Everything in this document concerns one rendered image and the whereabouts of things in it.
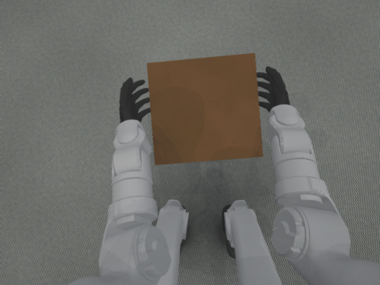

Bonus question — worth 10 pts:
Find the robot right upper arm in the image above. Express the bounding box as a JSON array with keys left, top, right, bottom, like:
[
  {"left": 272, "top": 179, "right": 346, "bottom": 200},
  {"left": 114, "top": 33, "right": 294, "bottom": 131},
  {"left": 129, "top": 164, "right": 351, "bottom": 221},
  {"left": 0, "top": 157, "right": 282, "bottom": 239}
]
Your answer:
[{"left": 271, "top": 205, "right": 380, "bottom": 285}]

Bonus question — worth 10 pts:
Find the robot left hand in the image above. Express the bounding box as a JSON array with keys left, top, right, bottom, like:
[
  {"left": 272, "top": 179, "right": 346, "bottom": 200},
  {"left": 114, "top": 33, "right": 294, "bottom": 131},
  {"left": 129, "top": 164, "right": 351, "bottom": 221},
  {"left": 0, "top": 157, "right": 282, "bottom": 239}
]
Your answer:
[{"left": 119, "top": 77, "right": 151, "bottom": 122}]

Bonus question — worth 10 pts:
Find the left robot forearm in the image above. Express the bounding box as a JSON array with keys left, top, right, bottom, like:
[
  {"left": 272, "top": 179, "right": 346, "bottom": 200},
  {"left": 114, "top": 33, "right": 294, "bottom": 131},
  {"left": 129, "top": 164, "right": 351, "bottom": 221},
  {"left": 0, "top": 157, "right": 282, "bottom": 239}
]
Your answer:
[{"left": 99, "top": 119, "right": 158, "bottom": 256}]

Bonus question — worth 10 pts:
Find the carton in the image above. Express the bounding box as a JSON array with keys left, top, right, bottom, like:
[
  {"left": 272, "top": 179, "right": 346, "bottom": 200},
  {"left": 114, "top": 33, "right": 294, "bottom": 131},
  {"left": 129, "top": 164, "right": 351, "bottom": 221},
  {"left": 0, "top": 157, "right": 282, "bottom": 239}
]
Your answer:
[{"left": 147, "top": 53, "right": 263, "bottom": 165}]

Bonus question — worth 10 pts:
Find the right robot forearm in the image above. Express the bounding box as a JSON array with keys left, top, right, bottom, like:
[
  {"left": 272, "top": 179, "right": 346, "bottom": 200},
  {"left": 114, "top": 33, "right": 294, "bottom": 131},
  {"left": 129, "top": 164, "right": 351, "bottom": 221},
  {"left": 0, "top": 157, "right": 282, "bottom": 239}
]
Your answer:
[{"left": 267, "top": 104, "right": 350, "bottom": 237}]

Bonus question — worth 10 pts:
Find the robot right hand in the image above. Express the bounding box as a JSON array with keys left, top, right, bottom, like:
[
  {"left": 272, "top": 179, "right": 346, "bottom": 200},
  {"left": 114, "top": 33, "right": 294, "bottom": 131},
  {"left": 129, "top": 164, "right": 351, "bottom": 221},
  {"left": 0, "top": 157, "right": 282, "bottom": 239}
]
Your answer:
[{"left": 256, "top": 66, "right": 290, "bottom": 112}]

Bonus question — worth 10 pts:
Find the right robot shin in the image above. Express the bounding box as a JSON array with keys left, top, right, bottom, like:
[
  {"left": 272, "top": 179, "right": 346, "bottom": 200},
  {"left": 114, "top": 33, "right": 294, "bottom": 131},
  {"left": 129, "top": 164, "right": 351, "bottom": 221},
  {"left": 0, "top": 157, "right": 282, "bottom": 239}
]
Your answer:
[{"left": 229, "top": 200, "right": 256, "bottom": 247}]

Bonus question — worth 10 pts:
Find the robot left thigh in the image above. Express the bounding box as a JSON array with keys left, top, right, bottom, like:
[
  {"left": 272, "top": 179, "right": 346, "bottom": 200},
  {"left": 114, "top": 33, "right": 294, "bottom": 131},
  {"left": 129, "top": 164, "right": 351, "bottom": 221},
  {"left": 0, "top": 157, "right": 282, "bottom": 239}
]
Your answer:
[{"left": 156, "top": 205, "right": 189, "bottom": 285}]

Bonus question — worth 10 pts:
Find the robot left upper arm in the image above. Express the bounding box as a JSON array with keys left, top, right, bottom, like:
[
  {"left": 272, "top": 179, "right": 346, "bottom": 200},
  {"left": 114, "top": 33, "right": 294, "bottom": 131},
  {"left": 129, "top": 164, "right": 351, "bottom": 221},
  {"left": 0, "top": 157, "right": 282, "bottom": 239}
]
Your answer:
[{"left": 69, "top": 224, "right": 171, "bottom": 285}]

